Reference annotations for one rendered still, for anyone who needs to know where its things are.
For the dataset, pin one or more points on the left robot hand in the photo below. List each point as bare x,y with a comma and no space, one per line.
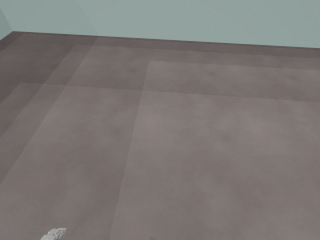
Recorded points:
54,234

